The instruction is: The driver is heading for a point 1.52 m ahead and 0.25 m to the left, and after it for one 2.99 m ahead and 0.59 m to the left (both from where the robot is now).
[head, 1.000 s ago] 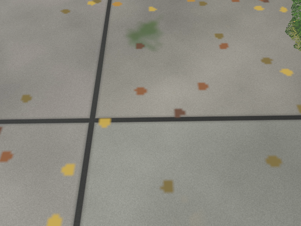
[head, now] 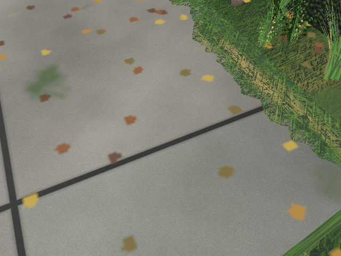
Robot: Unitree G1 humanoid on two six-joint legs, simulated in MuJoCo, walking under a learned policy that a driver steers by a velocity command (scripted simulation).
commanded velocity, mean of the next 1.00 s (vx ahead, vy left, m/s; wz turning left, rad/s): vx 0.04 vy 0.00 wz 0.17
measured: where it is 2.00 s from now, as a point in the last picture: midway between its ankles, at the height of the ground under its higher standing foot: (191, 247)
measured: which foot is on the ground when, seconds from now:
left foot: up 0.00-0.20, down 0.22-1.00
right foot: down 0.00-0.22, up 0.24-0.68, down 0.70-0.92, up 0.94-1.00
